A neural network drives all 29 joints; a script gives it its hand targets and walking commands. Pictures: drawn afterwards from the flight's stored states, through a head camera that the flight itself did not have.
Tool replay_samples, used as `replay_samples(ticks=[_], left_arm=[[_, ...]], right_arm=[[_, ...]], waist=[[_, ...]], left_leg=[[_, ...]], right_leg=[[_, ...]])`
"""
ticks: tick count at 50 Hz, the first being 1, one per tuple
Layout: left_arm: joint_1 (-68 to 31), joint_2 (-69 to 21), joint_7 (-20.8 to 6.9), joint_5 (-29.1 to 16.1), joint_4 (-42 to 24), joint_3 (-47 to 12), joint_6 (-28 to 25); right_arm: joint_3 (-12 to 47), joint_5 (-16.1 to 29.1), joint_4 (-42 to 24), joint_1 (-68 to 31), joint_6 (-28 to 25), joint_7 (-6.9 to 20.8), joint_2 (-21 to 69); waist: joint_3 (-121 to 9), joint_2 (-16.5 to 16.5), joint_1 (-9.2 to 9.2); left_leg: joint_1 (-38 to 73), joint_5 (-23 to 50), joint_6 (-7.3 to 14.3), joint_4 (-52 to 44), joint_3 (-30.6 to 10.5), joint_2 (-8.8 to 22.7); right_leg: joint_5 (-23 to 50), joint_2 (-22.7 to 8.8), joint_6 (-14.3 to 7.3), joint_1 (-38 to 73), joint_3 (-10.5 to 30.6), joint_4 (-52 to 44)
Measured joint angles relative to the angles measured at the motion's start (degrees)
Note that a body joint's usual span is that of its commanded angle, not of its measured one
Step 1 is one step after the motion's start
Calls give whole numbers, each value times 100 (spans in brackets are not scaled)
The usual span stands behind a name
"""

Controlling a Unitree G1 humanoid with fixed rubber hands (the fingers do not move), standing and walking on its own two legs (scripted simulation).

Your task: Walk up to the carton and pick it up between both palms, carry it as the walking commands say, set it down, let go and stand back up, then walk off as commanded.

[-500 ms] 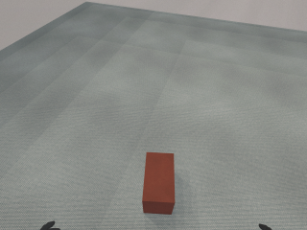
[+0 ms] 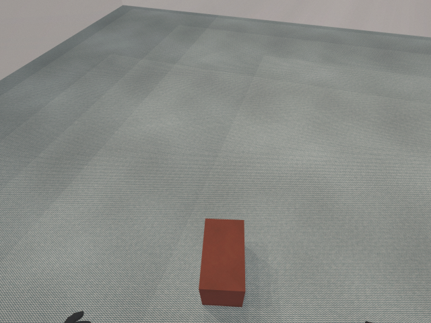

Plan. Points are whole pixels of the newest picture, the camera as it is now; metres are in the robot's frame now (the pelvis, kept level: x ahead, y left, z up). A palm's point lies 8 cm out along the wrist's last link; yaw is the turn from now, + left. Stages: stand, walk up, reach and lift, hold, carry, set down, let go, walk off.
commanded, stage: walk up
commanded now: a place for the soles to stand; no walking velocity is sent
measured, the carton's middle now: (223, 262) +0.48 +0.00 -0.67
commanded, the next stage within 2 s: stand in 0.46 s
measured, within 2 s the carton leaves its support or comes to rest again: neither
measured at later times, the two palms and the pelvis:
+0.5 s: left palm out of the picture +0.10 +0.31 -0.11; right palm out of the picture +0.10 -0.30 -0.11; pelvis +0.01 +0.00 +0.00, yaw +0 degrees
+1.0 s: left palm (89, 314) +0.17 +0.27 -0.11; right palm out of the picture +0.15 -0.27 -0.11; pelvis -0.02 +0.02 -0.03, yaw -2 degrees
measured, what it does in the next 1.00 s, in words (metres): stands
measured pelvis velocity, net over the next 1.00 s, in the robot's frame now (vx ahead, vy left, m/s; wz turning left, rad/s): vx -0.02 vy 0.02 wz -0.03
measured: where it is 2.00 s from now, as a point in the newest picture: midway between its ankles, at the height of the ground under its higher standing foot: outside the picture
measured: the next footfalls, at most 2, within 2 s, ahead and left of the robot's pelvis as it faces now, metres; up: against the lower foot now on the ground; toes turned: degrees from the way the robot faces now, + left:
none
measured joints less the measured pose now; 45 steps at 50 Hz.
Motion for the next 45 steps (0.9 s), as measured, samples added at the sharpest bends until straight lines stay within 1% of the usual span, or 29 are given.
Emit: replay_samples(ticks=[12, 20, 27, 33, 34, 35, 36, 38, 40, 42, 45], left_arm=[[-42, 15, -9, -11, -37, 29, 51], [28, 35, -24, -3, -1, 25, 73], [48, 22, -9, -5, -37, 23, 77], [56, 11, -19, -8, -59, 22, 86], [126, -14, -55, -34, -357, 94, 216], [216, -61, -106, -10, -864, 192, 392], [254, -116, -152, 64, -1349, 287, 563], [207, -202, -223, 244, -2010, 422, 858], [125, -268, -223, 319, -2407, 488, 1145], [94, -359, -187, 306, -2666, 514, 1373], [162, -569, -169, 342, -3030, 569, 1473]], right_arm=[[3, -25, -45, 79, 5, -25, 2], [-5, -37, -119, 82, 7, -34, -11], [-4, -38, -80, 111, 12, -39, 6], [-17, -35, -122, 69, 17, -53, 30], [-103, -74, -398, 109, 161, -34, 50], [-255, -126, -909, 159, 352, 8, 89], [-369, -170, -1415, 169, 521, 68, 124], [-463, -237, -2137, 90, 830, 203, 160], [-587, -308, -2571, -18, 1157, 307, 214], [-675, -269, -2800, -81, 1386, 384, 236], [-787, -202, -3059, -5, 1515, 448, 234]], waist=[[-9, -91, -1], [-24, -89, -28], [-20, -86, 34], [-27, -88, 15], [-31, -78, 40], [39, -45, 54], [152, -1, 40], [321, 71, 2], [390, 111, -21], [406, 153, -67], [342, 207, -114]], left_leg=[[99, -10, -6, -77, 17, 10], [95, -51, 16, -38, 12, 1], [153, -69, 40, -60, 28, -17], [117, -93, 56, -22, 19, -39], [5, -133, 57, 92, 43, -31], [-154, -224, 56, 315, 70, -4], [-308, -331, 57, 561, 76, 28], [-594, -495, 61, 952, 75, 75], [-830, -568, 64, 1171, 90, 98], [-1022, -610, 71, 1319, 85, 107], [-1327, -676, 88, 1542, 69, 89]], right_leg=[[-27, 11, 6, 71, 13, -32], [-38, 3, 32, 99, 8, -50], [-51, -14, 55, 147, 24, -64], [-76, -39, 77, 121, 18, -33], [-95, -33, 68, 10, 41, 49], [-123, -8, 57, -116, 68, 172], [-151, 20, 50, -218, 76, 290], [-199, 58, 46, -436, 83, 507], [-222, 75, 47, -654, 104, 660], [-230, 80, 51, -823, 104, 756], [-284, 53, 67, -1110, 97, 950]])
